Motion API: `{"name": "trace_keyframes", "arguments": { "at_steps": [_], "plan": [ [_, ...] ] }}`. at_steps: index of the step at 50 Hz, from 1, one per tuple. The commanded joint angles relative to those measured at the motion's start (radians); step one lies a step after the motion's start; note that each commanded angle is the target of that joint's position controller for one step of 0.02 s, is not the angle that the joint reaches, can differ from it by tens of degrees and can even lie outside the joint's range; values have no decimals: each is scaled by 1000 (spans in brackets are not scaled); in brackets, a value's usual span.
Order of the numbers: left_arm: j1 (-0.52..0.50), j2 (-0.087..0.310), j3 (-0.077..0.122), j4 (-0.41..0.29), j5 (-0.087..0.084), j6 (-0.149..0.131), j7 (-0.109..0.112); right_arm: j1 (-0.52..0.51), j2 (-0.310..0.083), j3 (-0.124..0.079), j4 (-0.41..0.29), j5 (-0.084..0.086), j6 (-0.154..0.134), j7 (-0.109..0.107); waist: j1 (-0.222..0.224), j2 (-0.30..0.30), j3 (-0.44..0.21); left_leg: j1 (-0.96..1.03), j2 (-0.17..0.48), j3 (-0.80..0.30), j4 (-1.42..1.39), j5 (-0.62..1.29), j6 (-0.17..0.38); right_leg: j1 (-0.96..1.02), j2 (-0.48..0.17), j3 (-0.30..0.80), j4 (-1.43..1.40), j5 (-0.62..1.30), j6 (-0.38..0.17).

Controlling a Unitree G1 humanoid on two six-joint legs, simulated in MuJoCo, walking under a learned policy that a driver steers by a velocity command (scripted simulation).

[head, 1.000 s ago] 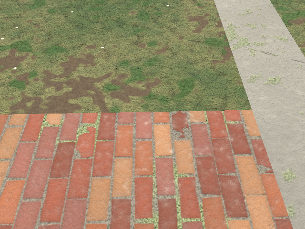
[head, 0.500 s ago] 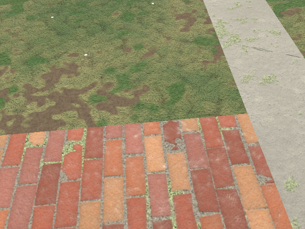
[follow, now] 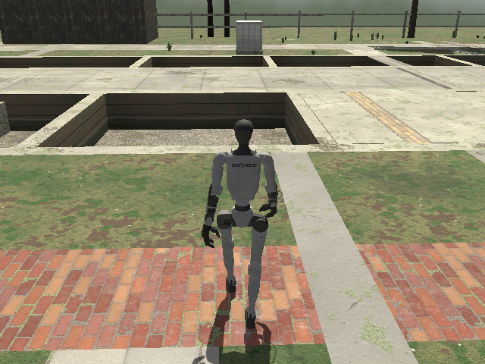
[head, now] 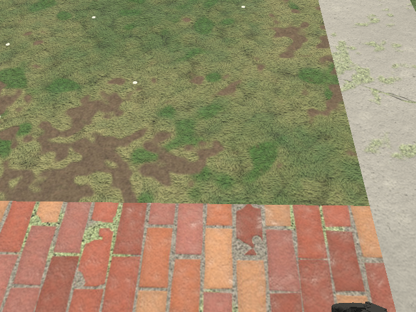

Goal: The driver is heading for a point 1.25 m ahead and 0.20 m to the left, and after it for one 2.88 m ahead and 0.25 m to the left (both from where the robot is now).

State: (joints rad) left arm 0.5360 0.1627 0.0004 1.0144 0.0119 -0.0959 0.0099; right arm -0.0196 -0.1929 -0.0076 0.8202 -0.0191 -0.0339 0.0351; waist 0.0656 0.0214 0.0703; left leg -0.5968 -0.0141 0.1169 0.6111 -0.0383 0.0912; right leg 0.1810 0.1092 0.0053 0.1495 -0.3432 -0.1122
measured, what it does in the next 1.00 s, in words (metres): walks ahead: left foot, then right foot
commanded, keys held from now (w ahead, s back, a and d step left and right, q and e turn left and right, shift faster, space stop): w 0.20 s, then no key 0.80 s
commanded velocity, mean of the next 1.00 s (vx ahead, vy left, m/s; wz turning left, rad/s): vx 0.21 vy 0.00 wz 0.00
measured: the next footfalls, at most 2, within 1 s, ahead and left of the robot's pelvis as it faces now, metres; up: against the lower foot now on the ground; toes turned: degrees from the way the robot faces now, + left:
left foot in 0.06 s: +0.21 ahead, +0.06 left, +0.00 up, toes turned +3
right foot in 0.54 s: +0.41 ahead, -0.09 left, +0.00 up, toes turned -2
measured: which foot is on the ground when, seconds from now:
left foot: up 0.00-0.04, down 0.06-0.56, up 0.58-0.84, down 0.86-1.00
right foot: down 0.00-0.08, up 0.10-0.52, down 0.54-1.00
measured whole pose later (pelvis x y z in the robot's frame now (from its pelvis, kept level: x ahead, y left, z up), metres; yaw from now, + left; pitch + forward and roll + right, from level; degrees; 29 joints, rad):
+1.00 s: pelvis +0.30 -0.01 +0.01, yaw +1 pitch -2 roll +0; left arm 0.28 0.17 0.01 1.08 0.01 0.00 0.02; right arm 0.33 -0.13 0.02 1.13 -0.01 0.00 -0.04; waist 0.02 -0.02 0.01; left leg -0.16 0.00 0.00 0.45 -0.26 0.00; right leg -0.26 0.04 -0.08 0.40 -0.12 -0.07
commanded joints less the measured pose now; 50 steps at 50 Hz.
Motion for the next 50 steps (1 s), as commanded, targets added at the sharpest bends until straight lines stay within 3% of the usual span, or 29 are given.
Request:
{"name": "trace_keyframes", "arguments": {
  "at_steps": [1,2,3,4,5,6,7,8,10,13,16,19,22,24,26,27,28,29,30,31,32,33,35,39,43,44,45,47,50],
  "plan": [
    [-4,172,32,-18,9,-7,19,125,-122,-36,-2,3,-18,-23,-123,-114,-59,243,-73,9,-38,-77,55,-53,-293,50,261,1271,8],
    [-24,188,37,-18,11,0,19,267,-141,-48,47,4,-25,-32,-181,-114,-123,384,-77,-6,-91,-78,76,-73,-287,48,428,1250,8],
    [-55,191,36,-29,5,1,13,418,-169,-63,89,-9,-32,-44,-252,-88,-194,609,0,-83,-135,-88,113,-218,-259,33,646,1044,4],
    [-40,137,26,-57,6,-2,8,544,-251,-84,104,-27,-32,-52,-264,54,-306,785,257,-381,-141,-194,175,-391,-154,-33,991,479,-2],
    [81,87,26,-48,-15,5,-5,475,-245,-85,102,-18,-22,-40,-149,196,-326,913,430,-860,-294,-297,329,-745,6,11,1277,-180,21],
    [-14,162,38,-61,10,7,-1,367,-190,-78,87,15,-21,-28,-136,33,-166,763,382,-763,-370,-409,296,-829,-81,70,1257,-72,-2],
    [-105,167,44,-86,12,3,-9,293,-134,-64,75,18,-28,-22,-115,-3,-64,623,348,-635,-413,-385,267,-822,-115,63,1206,7,-3],
    [-131,148,43,-89,13,5,-12,274,-91,-53,86,10,-38,-19,-79,-58,1,506,307,-543,-447,-272,232,-777,-146,60,1143,37,1],
    [-111,100,35,-80,27,29,-24,297,-61,-38,119,5,-59,-27,-28,-38,1,399,236,-403,-473,-130,175,-680,-181,56,1053,59,26],
    [-140,81,35,-89,25,49,-27,368,-93,-37,163,9,-83,-28,-11,-17,11,369,212,-253,-450,359,165,-674,-180,5,969,94,63],
    [-248,80,30,-119,15,55,-23,404,-100,-26,186,8,-77,-28,-24,22,-1,391,149,-130,-401,655,105,-684,-169,-48,800,206,83],
    [-345,65,17,-132,1,58,-18,452,-94,-14,207,11,-63,-36,-67,64,-27,438,116,-89,-364,693,46,-636,-135,-86,628,306,84],
    [-388,76,14,-128,-1,59,-4,495,-93,-8,230,4,-50,-48,-95,81,-42,529,146,-109,-316,670,51,-621,-116,-84,543,309,76],
    [-382,88,16,-118,5,53,5,490,-90,-6,237,-3,-43,-56,-90,84,-37,564,177,-137,-263,662,71,-592,-109,-71,493,243,59],
    [-298,95,22,-79,8,40,16,465,-90,-6,241,1,-40,-63,-49,66,-41,581,183,-163,-164,638,64,-495,-95,-60,355,243,32],
    [-227,106,26,-51,13,24,20,462,-93,-8,245,9,-41,-64,-14,27,-62,556,156,-153,-68,544,37,-383,-117,-33,232,412,19],
    [-131,172,40,-27,25,9,24,492,-79,-2,228,17,-48,-67,-8,-43,-160,452,119,-133,61,277,5,-180,-264,87,300,859,-9],
    [-94,192,45,-15,19,20,25,646,21,18,259,53,-35,-67,-48,-209,-304,313,7,-83,273,-345,-27,7,-487,281,354,1222,-196],
    [-111,130,30,-21,-10,32,15,605,-51,-2,276,39,-8,-72,-20,-165,-317,283,-32,-112,361,-625,-36,-82,-518,359,282,1071,-258],
    [-178,121,24,-30,-12,36,12,524,-74,-14,259,10,5,-70,-39,-120,-197,256,-18,-140,401,-628,-45,-211,-477,322,213,857,-242],
    [-239,107,18,-36,-6,43,16,468,-53,-13,253,-11,15,-64,-59,-83,-127,257,-2,-153,389,-572,-54,-308,-435,288,156,667,-204],
    [-274,93,12,-36,0,48,24,444,-31,-11,253,-13,27,-60,-83,-79,-70,287,19,-158,335,-515,-64,-403,-394,232,111,566,-162],
    [-308,87,8,-28,8,55,31,472,9,-1,275,-10,46,-61,-116,-105,-58,368,17,-133,228,-448,-82,-483,-318,151,83,438,-101],
    [-274,112,13,-2,5,59,26,448,4,2,296,3,66,-75,-97,-108,-86,411,13,-111,66,-379,-85,-476,-298,147,72,193,-76],
    [-274,116,21,11,-9,85,24,433,-5,9,305,-9,61,-75,-101,-85,-19,506,38,-124,-156,-211,-60,-602,-268,162,38,-181,7],
    [-261,112,23,16,-10,89,22,436,-19,10,299,-15,53,-76,-92,-70,5,496,80,-173,-214,-231,-51,-611,-253,160,49,-191,37],
    [-244,95,25,17,-17,96,20,413,-37,8,301,-4,46,-75,-64,11,58,364,86,-204,-240,-308,-41,-560,-203,110,60,-120,54],
    [-218,72,21,36,-7,96,16,394,-11,15,302,6,27,-75,-47,57,38,273,103,-226,-306,-331,-45,-407,-187,77,145,43,52],
    [-191,69,18,60,-1,88,13,385,-17,14,297,12,12,-80,-34,30,7,274,107,-230,-327,-295,-44,-341,-187,70,178,128,49]
  ]
}}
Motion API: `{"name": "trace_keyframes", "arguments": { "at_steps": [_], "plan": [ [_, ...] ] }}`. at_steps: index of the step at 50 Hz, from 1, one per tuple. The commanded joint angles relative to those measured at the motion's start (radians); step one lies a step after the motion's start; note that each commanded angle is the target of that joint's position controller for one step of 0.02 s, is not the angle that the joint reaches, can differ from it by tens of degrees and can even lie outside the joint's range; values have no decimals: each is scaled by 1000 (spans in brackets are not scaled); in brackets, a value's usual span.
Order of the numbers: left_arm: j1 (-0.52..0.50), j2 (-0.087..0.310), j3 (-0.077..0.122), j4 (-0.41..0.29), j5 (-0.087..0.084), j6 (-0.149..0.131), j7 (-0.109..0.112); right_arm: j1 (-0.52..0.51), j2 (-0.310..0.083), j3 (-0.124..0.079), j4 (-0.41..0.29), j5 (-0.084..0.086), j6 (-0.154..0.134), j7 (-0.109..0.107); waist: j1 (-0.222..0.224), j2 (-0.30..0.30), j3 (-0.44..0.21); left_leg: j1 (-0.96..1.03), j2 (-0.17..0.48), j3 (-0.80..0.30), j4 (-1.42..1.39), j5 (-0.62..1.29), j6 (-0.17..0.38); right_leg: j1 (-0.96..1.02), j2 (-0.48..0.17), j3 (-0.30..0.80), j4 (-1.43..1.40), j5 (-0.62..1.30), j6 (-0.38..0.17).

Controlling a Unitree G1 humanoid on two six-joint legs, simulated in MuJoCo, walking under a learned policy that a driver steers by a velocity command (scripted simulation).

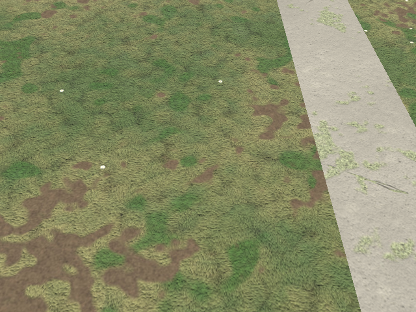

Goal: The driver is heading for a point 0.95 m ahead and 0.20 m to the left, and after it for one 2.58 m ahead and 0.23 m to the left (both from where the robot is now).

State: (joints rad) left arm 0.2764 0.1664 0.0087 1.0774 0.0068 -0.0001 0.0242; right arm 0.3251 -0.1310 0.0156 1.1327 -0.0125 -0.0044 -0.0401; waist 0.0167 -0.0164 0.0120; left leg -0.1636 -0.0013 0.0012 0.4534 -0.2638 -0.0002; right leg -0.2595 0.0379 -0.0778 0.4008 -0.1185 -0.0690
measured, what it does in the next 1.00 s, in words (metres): walks ahead, turning left: left foot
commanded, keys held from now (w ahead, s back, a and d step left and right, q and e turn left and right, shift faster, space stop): no key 0.02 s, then w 0.26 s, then w+q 0.72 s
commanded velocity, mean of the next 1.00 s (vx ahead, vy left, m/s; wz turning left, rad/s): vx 0.38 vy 0.00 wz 0.30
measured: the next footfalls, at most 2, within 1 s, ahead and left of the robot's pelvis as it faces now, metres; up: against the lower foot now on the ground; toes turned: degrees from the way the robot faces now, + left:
left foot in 0.80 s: +0.41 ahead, +0.08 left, +0.00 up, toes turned +19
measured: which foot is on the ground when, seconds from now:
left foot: down 0.00-0.32, up 0.34-0.78, down 0.80-1.00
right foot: down 0.00-0.80, up 0.82-1.00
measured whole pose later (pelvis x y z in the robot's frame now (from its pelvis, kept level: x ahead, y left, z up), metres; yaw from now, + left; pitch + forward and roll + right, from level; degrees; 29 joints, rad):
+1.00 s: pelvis +0.36 +0.05 +0.00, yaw +21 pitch +0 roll +0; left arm 0.16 0.21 0.05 0.87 0.04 -0.07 0.00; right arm 0.30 -0.24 -0.08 0.98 0.00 -0.05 0.00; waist -0.01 -0.01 0.06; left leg -0.20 -0.17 0.04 0.38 -0.17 0.17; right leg -0.57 -0.11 0.03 1.15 -0.29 0.00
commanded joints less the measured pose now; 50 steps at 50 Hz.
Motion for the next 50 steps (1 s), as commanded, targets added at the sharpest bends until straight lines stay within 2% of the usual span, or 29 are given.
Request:
{"name": "trace_keyframes", "arguments": {
  "at_steps": [1,3,5,7,8,9,12,13,15,16,17,18,19,21,23,26,30,33,36,38,39,40,41,42,43,44,45,47,50],
  "plan": [
    [68,63,8,2,4,-9,-1,47,-77,-10,-15,5,-19,-4,12,53,65,-148,92,-111,-166,-56,50,94,-117,154,-75,-95,7],
    [72,69,10,7,3,-8,-2,89,-91,-19,-8,1,-15,-1,-1,49,62,-139,72,-110,-166,-239,69,56,-86,136,-53,-275,0],
    [56,79,18,-5,7,-2,-6,112,-119,-33,-22,-3,-5,4,-18,66,116,-159,86,-159,-187,-470,113,-54,-49,110,4,-469,-16],
    [3,32,10,-34,15,-9,-18,166,-145,-50,-15,-2,-5,5,-52,149,154,-94,190,-306,-292,-557,167,-171,0,38,162,-358,1],
    [-9,18,8,-45,27,-17,-24,159,-167,-63,-15,-4,-8,3,-54,193,160,-73,265,-376,-338,-532,202,-198,-10,11,277,-249,5],
    [-19,41,15,-57,30,-26,-29,150,-170,-69,-20,-5,-13,3,-49,172,154,-57,298,-396,-360,-485,221,-236,-39,26,340,-237,2],
    [-1,52,26,-74,22,-51,-42,102,-172,-80,-36,-6,-32,8,-13,133,137,-35,263,-303,-315,-371,203,-207,-59,31,297,-282,-6],
    [16,40,26,-75,17,-58,-41,82,-170,-83,-40,-3,-36,10,5,138,146,-88,237,-260,-287,-354,190,-119,-48,11,220,-276,-10],
    [153,26,33,-21,9,-67,-33,60,-152,-84,-48,1,-37,14,56,78,143,-243,160,-185,-163,-334,169,156,13,-35,52,-219,-4],
    [261,58,44,10,14,-76,-22,42,-120,-77,-63,-3,-44,18,94,-10,124,-358,103,-126,-1,-274,147,315,-62,76,-26,-260,-7],
    [384,168,70,24,20,-83,-10,21,-25,-52,-107,10,-55,32,129,-275,64,-536,-38,33,347,-240,98,449,-314,479,-231,-565,-67],
    [421,196,78,42,19,-73,-8,-20,-93,-67,-139,-18,-58,39,119,-249,97,-623,-36,20,557,-281,112,371,-445,673,-305,-676,-130],
    [313,146,63,8,24,-72,-7,-59,-120,-76,-151,-30,-59,51,62,-105,155,-622,23,-44,648,-185,127,268,-430,621,-301,-659,-131],
    [183,116,53,-37,14,-89,-9,-34,-80,-71,-136,-17,-64,68,-2,-32,154,-561,61,-71,637,-24,117,196,-352,412,-322,-433,-82],
    [184,80,39,-33,12,-105,-1,-26,-84,-76,-126,-22,-55,76,-15,-26,116,-543,58,-40,641,60,98,228,-297,244,-307,-165,-52],
    [258,68,30,-4,13,-113,4,-93,-72,-77,-156,-15,-38,76,-8,-41,92,-603,50,-2,641,122,87,291,-271,95,-260,152,-34],
    [258,62,19,-3,15,-117,9,-272,-54,-62,-238,-11,-34,81,6,-59,130,-574,35,73,424,213,75,241,-242,-30,-253,326,-29],
    [276,92,21,8,12,-119,18,-361,-54,-52,-286,-10,-31,88,16,-69,145,-468,11,151,240,226,96,245,-256,-88,-239,445,-29],
    [266,132,32,12,7,-117,29,-293,-94,-66,-281,-14,-30,81,-33,-87,84,-324,-54,201,190,161,157,321,-278,-144,-78,850,-17],
    [235,164,46,-2,11,-104,33,-119,-134,-88,-233,-17,-34,74,-110,-111,-15,-155,-101,197,175,82,213,337,-297,-157,180,986,-26],
    [214,176,52,-16,11,-98,25,3,-164,-106,-194,-24,-39,70,-166,-102,-76,4,-113,167,103,80,246,272,-291,-158,382,870,-27],
    [190,174,55,-45,13,-97,12,104,-234,-134,-174,-33,-39,59,-219,-23,-138,192,4,-15,29,-50,294,88,-253,-166,683,554,-12],
    [211,62,43,-115,5,-101,-10,45,-320,-156,-209,-25,-27,54,-118,241,-215,454,306,-590,-65,-63,443,-332,-23,-106,1093,-388,42],
    [102,139,54,-164,2,-115,-22,63,-325,-154,-211,-8,-14,53,-151,103,-233,447,333,-744,-201,-158,486,-482,-12,100,1163,-342,29],
    [21,144,52,-196,-1,-129,-27,-2,-279,-140,-212,-3,-15,44,-118,45,-92,330,327,-614,-237,-150,441,-539,-81,122,1092,-241,20],
    [24,146,53,-195,-2,-136,-24,-43,-223,-127,-214,1,-22,43,-66,-40,-5,176,292,-518,-262,-20,388,-480,-121,115,976,-181,22],
    [18,137,55,-198,11,-124,-20,-74,-198,-118,-217,0,-35,40,-24,-72,21,78,236,-436,-261,109,348,-406,-147,125,895,-171,34],
    [60,109,51,-194,40,-81,-23,-80,-185,-107,-223,8,-59,35,20,-51,12,-19,167,-327,-259,272,323,-306,-160,124,810,-182,63],
    [-15,109,52,-237,45,-47,-31,-17,-228,-113,-215,15,-76,36,14,-1,26,-49,114,-264,-266,354,299,-339,-162,90,689,-118,99]
  ]
}}
Velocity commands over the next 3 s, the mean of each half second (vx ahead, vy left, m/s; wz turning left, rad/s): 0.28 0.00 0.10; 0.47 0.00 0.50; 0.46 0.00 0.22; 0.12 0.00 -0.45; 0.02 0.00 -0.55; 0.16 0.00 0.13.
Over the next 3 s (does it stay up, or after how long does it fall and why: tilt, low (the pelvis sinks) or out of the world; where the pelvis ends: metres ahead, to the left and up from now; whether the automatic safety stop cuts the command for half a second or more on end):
stays up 0.75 0.17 0.01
